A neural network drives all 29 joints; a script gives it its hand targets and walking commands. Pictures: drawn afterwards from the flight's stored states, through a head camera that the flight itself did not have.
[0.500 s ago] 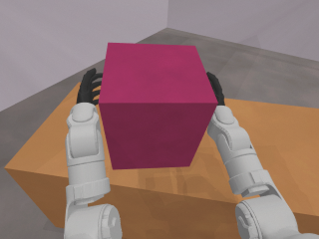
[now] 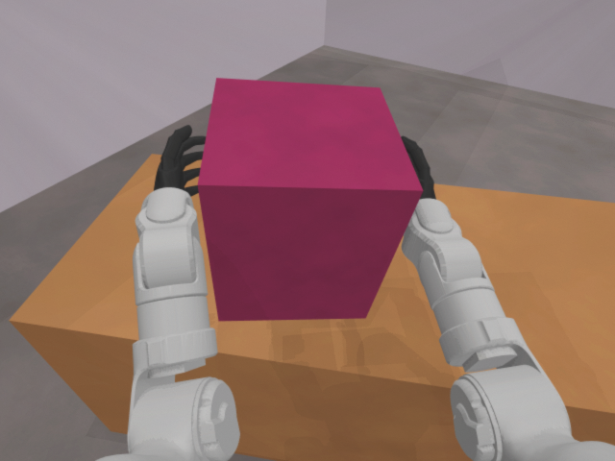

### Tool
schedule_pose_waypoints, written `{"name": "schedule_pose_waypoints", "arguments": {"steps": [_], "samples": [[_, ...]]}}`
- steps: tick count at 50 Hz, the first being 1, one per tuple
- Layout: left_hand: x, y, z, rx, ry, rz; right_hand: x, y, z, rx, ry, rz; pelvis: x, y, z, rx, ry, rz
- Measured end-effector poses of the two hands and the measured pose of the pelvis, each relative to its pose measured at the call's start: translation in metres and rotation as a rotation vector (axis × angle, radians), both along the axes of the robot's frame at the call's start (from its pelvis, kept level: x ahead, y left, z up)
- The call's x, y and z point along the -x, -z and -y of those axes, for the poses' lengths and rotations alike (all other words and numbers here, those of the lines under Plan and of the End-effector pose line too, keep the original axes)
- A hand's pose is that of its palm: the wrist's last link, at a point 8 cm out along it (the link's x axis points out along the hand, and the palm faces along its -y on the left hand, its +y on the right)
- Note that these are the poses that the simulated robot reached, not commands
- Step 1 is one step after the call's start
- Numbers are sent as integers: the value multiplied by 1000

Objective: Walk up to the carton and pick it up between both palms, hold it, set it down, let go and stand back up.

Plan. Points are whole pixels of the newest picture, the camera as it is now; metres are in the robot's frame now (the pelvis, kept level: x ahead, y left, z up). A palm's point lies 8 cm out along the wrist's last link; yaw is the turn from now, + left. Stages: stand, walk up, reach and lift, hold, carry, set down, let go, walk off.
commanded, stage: hold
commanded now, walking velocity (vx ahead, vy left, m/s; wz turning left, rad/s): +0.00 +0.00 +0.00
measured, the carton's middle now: (297, 207) +0.39 +0.01 +0.16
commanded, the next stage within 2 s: none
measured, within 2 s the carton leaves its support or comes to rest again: neither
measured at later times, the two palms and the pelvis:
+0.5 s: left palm (168, 208) +0.36 +0.16 +0.19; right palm (409, 210) +0.36 -0.14 +0.17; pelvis +0.00 +0.00 +0.00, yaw +1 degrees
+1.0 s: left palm (166, 207) +0.35 +0.16 +0.19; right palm (409, 206) +0.36 -0.14 +0.18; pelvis +0.00 +0.00 +0.00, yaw +1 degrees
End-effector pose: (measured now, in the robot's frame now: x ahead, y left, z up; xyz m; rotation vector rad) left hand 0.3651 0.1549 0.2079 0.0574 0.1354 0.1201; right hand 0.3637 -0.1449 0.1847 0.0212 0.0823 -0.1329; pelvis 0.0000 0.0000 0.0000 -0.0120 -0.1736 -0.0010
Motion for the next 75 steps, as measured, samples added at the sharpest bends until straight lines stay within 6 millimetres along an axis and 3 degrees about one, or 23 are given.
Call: {"name": "schedule_pose_waypoints", "arguments": {"steps": [5, 13, 22, 31, 38, 47, 55, 64, 75], "samples": [[4, 14, -3, -4, -9, -34, 0, 15, -3, 2, -14, -29, -5, 0, 2, 6, -7, 16], [14, 8, -11, 9, -14, 37, 6, -1, -11, -3, -17, 45, -4, 1, 1, 10, -16, 19], [10, 20, -12, -2, -4, -32, 7, 17, -12, -5, -9, -21, 3, 0, -3, 3, -13, 7], [6, 6, -2, -8, 2, 20, 5, 4, -2, -1, 3, 33, 2, 0, -6, 4, 3, -3], [7, 13, -4, -3, -13, -21, 2, 12, -5, 5, -14, -6, -2, 0, -3, 4, 0, 15], [12, 11, -9, 7, -14, 13, 5, 3, -9, 8, -15, 30, -2, 1, 0, 7, -12, 21], [10, 19, -8, -5, -2, -26, 6, 16, -8, -2, -5, -7, 3, 0, -2, 4, -12, 12], [8, 9, -4, -4, -2, 12, 5, 6, -4, 2, -1, 33, 3, 1, -4, 4, -1, 3], [11, 13, -8, 8, -6, 9, 5, 5, -7, -2, -8, 35, 0, 1, -1, 8, -13, 16]]}}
